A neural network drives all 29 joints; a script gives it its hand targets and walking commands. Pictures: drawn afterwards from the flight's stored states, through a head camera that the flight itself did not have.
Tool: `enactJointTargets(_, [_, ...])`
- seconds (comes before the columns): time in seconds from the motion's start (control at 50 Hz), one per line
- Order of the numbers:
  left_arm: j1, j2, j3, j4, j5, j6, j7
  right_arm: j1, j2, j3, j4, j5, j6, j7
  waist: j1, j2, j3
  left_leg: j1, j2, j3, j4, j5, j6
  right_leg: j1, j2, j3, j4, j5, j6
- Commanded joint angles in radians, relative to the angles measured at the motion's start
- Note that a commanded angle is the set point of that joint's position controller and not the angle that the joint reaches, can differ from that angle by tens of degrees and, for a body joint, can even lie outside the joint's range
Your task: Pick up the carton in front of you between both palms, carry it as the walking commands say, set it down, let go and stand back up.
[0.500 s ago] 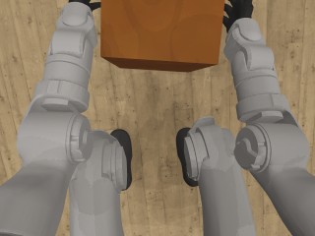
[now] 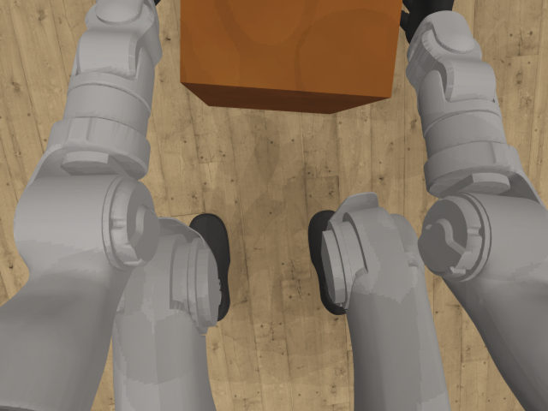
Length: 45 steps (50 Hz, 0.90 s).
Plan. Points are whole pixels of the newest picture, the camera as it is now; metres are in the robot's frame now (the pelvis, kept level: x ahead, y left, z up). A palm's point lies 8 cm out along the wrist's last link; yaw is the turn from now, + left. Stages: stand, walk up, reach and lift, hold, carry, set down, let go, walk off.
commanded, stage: set down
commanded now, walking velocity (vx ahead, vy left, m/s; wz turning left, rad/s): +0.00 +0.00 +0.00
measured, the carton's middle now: (281, 23) +0.54 -0.03 -0.24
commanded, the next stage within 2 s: let go in 1.62 s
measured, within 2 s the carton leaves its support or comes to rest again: neither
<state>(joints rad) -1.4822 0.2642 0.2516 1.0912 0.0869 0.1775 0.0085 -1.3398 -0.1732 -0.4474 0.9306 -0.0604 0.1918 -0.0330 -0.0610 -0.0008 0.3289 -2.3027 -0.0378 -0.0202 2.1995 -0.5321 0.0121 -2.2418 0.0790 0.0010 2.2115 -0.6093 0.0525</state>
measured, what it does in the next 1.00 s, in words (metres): rises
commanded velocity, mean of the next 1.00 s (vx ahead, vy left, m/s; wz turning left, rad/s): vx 0.00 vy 0.00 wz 0.00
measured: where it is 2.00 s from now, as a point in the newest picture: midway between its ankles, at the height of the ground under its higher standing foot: (273, 282)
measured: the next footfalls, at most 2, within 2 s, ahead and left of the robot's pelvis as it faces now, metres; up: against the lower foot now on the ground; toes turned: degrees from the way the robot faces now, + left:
none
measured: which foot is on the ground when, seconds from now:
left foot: down 0.00-1.00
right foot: down 0.00-1.00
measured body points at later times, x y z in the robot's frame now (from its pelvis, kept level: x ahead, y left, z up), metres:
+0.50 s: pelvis +0.00 +0.00 +0.00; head +0.37 +0.01 +0.24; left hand +0.56 +0.17 -0.20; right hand +0.52 -0.21 -0.19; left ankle +0.12 +0.11 -0.33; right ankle +0.11 -0.12 -0.33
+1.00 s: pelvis +0.01 -0.01 +0.08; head +0.34 +0.00 +0.38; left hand +0.59 +0.17 -0.04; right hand +0.53 -0.21 -0.04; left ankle +0.12 +0.11 -0.33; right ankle +0.11 -0.12 -0.33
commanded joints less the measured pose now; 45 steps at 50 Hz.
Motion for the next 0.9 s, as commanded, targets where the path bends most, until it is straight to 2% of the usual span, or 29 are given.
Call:
enactJointTargets(0.0, [-0.331,-0.719,-0.195,0.013,-0.023,0.004,-0.187,-0.502,0.73,0.28,-0.035,0.042,-0.001,0.223,-0.003,0.043,-0.799,0.486,-0.071,0.009,-0.151,0.149,0.03,0.241,0.046,-0.051,-0.195,0.169,-0.025])
enactJointTargets(0.16, [-0.296,-0.623,-0.157,0.043,0.009,0.009,-0.185,-0.438,0.646,0.208,0.009,-0.003,0.005,0.215,-0.001,0.047,-0.723,0.481,-0.062,0.004,-0.155,0.112,0.024,0.231,0.042,-0.048,-0.195,0.131,-0.027])
enactJointTargets(0.24, [-0.291,-0.499,-0.141,0.039,0.008,-0.01,-0.159,-0.395,0.543,0.16,0.018,-0.017,-0.013,0.186,0.001,0.047,-0.739,0.512,-0.048,0.008,-0.154,0.111,0.006,0.27,0.032,-0.056,-0.187,0.139,-0.011])
enactJointTargets(0.28, [-0.259,-0.241,-0.085,0.042,0.013,-0.034,-0.102,-0.31,0.314,0.084,0.035,-0.03,-0.04,0.127,-0.002,0.053,-0.767,0.55,-0.031,0.011,-0.155,0.116,-0.013,0.304,0.015,-0.063,-0.183,0.151,0.005])
enactJointTargets(0.32, [-0.219,0.129,-0.048,0.03,0.003,-0.075,-0.003,-0.216,-0.057,0.022,0.04,-0.007,-0.088,0.022,-0.008,0.057,-0.825,0.61,-0.016,0.009,-0.155,0.134,-0.027,0.355,-0.004,-0.069,-0.179,0.177,0.019])
enactJointTargets(0.34, [-0.244,0.239,-0.065,0.017,-0.031,-0.091,0.037,-0.219,-0.174,0.027,0.045,0.027,-0.113,-0.023,-0.016,0.058,-0.878,0.642,-0.009,0.005,-0.149,0.159,-0.029,0.374,-0.014,-0.07,-0.178,0.2,0.022])
enactJointTargets(0.36, [-0.286,0.267,-0.094,0.015,-0.079,-0.104,0.058,-0.25,-0.21,0.05,0.053,0.067,-0.129,-0.048,-0.021,0.059,-0.93,0.662,-0.004,0.0,-0.138,0.193,-0.029,0.386,-0.02,-0.07,-0.176,0.225,0.022])
enactJointTargets(0.4, [-0.341,0.283,-0.153,0.001,-0.168,-0.127,0.073,-0.28,-0.238,0.107,0.063,0.142,-0.156,-0.073,-0.039,0.072,-1.002,0.694,0.006,-0.014,-0.111,0.262,-0.028,0.391,-0.032,-0.065,-0.164,0.289,0.017])
enactJointTargets(0.46, [-0.377,0.273,-0.241,-0.03,-0.268,-0.141,0.065,-0.304,-0.251,0.188,0.046,0.222,-0.179,-0.08,-0.065,0.093,-1.089,0.74,0.019,-0.025,-0.08,0.341,-0.026,0.399,-0.046,-0.063,-0.152,0.362,0.006])
enactJointTargets(0.52, [-0.359,0.273,-0.286,-0.029,-0.327,-0.14,0.053,-0.281,-0.26,0.236,0.035,0.274,-0.18,-0.082,-0.082,0.098,-1.157,0.767,0.026,-0.018,-0.074,0.361,-0.024,0.437,-0.052,-0.063,-0.159,0.39,0.002])
enactJointTargets(0.56, [-0.324,0.279,-0.291,-0.018,-0.34,-0.137,0.048,-0.249,-0.257,0.252,0.026,0.293,-0.175,-0.086,-0.081,0.095,-1.198,0.779,0.028,-0.009,-0.078,0.358,-0.023,0.471,-0.05,-0.063,-0.169,0.399,0.002])
enactJointTargets(0.62, [-0.27,0.292,-0.268,-0.029,-0.324,-0.13,0.049,-0.196,-0.245,0.258,-0.019,0.302,-0.163,-0.096,-0.064,0.095,-1.306,0.81,0.024,0.017,-0.097,0.35,-0.022,0.555,-0.041,-0.065,-0.193,0.417,0.002])
enactJointTargets(0.72, [-0.231,0.316,-0.183,-0.174,-0.249,-0.096,0.067,-0.144,-0.229,0.244,-0.191,0.285,-0.119,-0.121,-0.037,0.081,-1.507,0.854,-0.003,0.059,-0.175,0.322,-0.006,0.701,-0.011,-0.078,-0.277,0.434,0.002])
enactJointTargets(0.78, [-0.188,0.301,-0.133,-0.169,-0.201,-0.063,0.066,-0.108,-0.203,0.222,-0.207,0.258,-0.083,-0.127,-0.028,0.078,-1.407,0.8,-0.013,0.063,-0.244,0.256,0.001,0.659,-0.004,-0.076,-0.344,0.369,0.001])
enactJointTargets(0.88, [-0.138,0.253,-0.094,-0.11,-0.162,-0.064,0.042,-0.06,-0.145,0.184,-0.154,0.207,-0.077,-0.11,-0.035,0.074,-1.231,0.707,-0.013,0.047,-0.338,0.212,0.002,0.562,-0.004,-0.063,-0.43,0.322,0.002])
